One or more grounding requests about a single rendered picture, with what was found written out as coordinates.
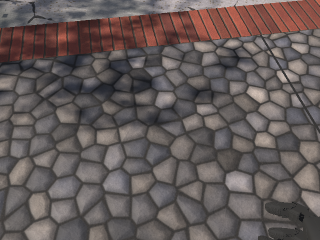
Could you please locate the right robot hand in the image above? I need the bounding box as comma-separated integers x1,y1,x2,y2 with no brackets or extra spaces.
258,201,320,240

